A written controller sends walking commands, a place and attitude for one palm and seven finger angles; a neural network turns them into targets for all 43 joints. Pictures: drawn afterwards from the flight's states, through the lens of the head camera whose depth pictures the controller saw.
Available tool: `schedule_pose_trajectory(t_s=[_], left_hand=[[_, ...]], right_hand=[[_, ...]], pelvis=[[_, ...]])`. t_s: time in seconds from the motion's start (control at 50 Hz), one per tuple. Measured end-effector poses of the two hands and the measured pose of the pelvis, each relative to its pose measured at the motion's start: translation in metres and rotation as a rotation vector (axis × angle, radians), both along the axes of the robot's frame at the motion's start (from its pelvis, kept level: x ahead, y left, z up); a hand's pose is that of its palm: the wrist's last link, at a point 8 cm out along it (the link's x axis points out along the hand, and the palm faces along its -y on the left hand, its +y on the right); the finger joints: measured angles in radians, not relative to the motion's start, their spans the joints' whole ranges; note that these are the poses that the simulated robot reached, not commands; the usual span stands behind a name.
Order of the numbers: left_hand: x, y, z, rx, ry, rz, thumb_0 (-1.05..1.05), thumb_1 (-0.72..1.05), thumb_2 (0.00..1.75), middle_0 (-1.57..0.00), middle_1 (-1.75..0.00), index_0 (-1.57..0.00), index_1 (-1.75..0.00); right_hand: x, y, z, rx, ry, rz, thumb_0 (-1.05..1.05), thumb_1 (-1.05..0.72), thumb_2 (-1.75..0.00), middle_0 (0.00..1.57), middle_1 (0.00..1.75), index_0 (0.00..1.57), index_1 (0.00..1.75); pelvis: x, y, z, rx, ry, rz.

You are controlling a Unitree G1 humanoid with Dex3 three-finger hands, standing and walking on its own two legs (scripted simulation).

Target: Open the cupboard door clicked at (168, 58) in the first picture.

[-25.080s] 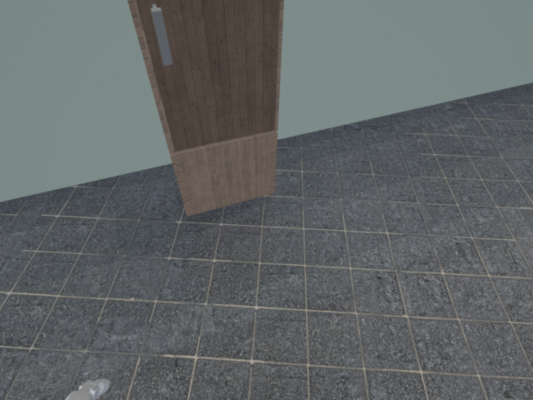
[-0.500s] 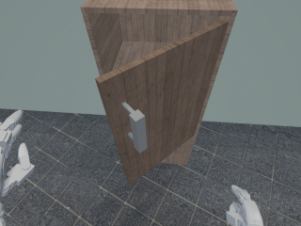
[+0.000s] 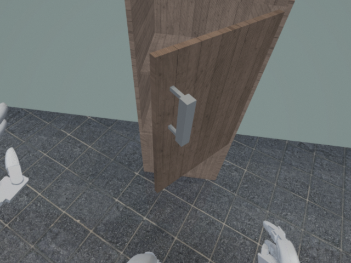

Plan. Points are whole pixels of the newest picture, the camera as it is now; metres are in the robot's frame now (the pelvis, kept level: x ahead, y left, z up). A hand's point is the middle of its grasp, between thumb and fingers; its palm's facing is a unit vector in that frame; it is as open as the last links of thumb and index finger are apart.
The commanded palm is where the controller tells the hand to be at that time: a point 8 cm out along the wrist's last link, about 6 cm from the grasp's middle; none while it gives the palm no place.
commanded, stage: step back with the hand held close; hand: left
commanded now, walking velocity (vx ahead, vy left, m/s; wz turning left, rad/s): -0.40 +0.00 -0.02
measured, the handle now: (178, 116) +0.42 +0.03 +0.11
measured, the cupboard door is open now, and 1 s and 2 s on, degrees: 44 44 44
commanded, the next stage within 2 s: stop stepping back and stand still in 0.38 s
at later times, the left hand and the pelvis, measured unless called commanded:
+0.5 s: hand out of the picture +0.11 +0.23 +0.18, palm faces +0.28 -0.83 -0.47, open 7.4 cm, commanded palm +0.05 +0.29 +0.19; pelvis -0.12 +0.00 -0.01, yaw -4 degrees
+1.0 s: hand out of the picture +0.02 +0.27 +0.19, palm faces +0.43 -0.79 -0.43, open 7.4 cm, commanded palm -0.03 +0.31 +0.19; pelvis -0.18 +0.01 +0.01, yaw -1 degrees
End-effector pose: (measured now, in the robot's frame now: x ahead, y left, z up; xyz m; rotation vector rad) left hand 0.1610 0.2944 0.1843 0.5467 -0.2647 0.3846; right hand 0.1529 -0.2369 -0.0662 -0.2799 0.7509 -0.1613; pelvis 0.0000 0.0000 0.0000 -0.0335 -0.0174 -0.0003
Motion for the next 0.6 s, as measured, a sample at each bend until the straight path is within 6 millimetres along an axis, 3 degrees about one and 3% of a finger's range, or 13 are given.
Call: schedule_pose_trajectory(t_s=[0.12,0.26,0.38,0.46,0.52,0.6], left_hand=[[-0.012,0.013,0.006,0.032,-0.068,-0.034,0.01,0.88,0.89,-0.21,-0.30,-0.21,-0.30],[-0.033,0.029,0.024,0.030,-0.084,-0.006,0.01,0.88,0.89,-0.21,-0.30,-0.21,-0.30],[-0.050,0.009,0.011,-0.058,-0.036,-0.070,0.01,0.89,0.90,-0.21,-0.30,-0.21,-0.30],[-0.072,-0.011,0.008,0.023,-0.041,-0.159,0.01,0.89,0.89,-0.21,-0.30,-0.21,-0.30],[-0.091,-0.019,0.014,0.059,-0.051,-0.209,0.01,0.88,0.89,-0.21,-0.30,-0.21,-0.30],[-0.112,-0.016,0.028,0.093,-0.112,-0.203,0.01,0.88,0.89,-0.21,-0.30,-0.22,-0.30]], right_hand=[[-0.022,0.009,-0.002,-0.035,0.002,-0.013,0.01,-0.91,-0.90,0.20,0.30,0.20,0.30],[-0.039,0.031,0.014,0.019,-0.002,-0.004,0.01,-0.91,-0.90,0.20,0.30,0.20,0.30],[-0.047,0.036,0.021,0.038,-0.053,0.045,0.01,-0.90,-0.90,0.20,0.30,0.20,0.30],[-0.060,0.027,0.011,0.050,-0.103,0.066,0.01,-0.90,-0.90,0.20,0.30,0.20,0.30],[-0.084,0.018,0.002,0.042,-0.072,0.039,0.00,-0.90,-0.90,0.20,0.30,0.20,0.30],[-0.123,0.004,0.002,0.023,-0.044,-0.034,0.01,-0.91,-0.90,0.20,0.30,0.20,0.30]], pelvis=[[-0.017,0.013,-0.005,-0.033,-0.014,0.011],[-0.035,0.014,0.012,-0.055,0.050,-0.018],[-0.067,0.009,0.014,-0.054,0.112,-0.033],[-0.103,-0.001,-0.003,0.010,0.115,-0.075],[-0.121,-0.003,-0.006,-0.016,0.065,-0.078],[-0.117,-0.003,-0.007,0.010,0.020,-0.103]])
